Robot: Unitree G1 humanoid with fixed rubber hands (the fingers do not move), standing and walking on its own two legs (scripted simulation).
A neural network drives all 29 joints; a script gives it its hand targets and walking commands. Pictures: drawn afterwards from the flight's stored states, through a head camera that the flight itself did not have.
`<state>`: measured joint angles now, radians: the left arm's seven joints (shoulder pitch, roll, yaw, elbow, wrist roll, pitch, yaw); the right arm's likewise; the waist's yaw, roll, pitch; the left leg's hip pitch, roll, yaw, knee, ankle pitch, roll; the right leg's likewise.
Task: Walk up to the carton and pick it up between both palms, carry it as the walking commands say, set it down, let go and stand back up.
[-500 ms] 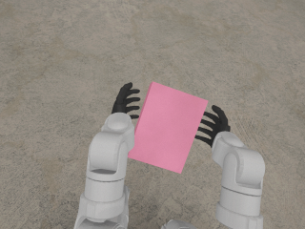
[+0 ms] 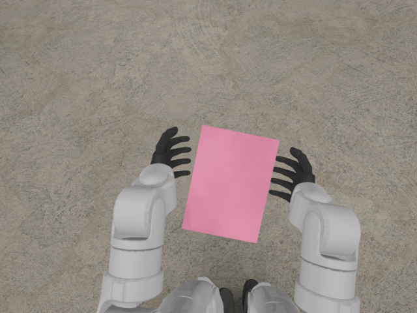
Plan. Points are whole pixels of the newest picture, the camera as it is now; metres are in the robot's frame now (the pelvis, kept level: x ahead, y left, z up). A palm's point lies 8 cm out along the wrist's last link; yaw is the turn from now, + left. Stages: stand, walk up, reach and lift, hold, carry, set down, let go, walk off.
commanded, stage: carry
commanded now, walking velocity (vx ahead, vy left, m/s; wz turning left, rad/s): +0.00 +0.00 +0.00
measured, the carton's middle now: (225, 174) +0.39 +0.00 -0.09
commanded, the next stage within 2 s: none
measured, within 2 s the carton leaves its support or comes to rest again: neither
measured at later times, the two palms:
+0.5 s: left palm (123, 141) +0.37 +0.17 +0.09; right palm (257, 144) +0.38 -0.06 +0.06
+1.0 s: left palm (167, 176) +0.32 +0.09 +0.06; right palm (306, 188) +0.31 -0.14 +0.04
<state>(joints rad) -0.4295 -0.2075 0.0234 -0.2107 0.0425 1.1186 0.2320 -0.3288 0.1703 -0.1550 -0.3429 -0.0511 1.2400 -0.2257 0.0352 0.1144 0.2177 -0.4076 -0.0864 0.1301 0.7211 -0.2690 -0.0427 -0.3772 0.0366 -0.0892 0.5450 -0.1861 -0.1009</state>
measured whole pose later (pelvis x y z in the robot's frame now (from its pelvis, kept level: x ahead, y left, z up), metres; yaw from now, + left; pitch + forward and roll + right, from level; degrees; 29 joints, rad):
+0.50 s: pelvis +0.07 +0.05 +0.00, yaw +1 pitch +2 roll +0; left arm -0.41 -0.20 0.06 -0.04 0.08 1.15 0.22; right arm -0.36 0.18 -0.15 -0.07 -0.11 1.20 -0.22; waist 0.07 0.06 -0.02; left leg -0.46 0.01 0.05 0.64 -0.22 0.02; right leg -0.33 -0.04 -0.03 0.69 -0.39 0.02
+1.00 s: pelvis +0.02 -0.01 -0.01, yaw +1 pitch -3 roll +1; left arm -0.38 -0.19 0.14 0.30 0.17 0.94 0.16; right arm -0.34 0.17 -0.15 0.23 -0.11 0.99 -0.17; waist -0.05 0.05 -0.06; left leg -0.42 0.05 -0.02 0.61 -0.14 -0.05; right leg -0.34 0.01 -0.07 0.75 -0.36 -0.07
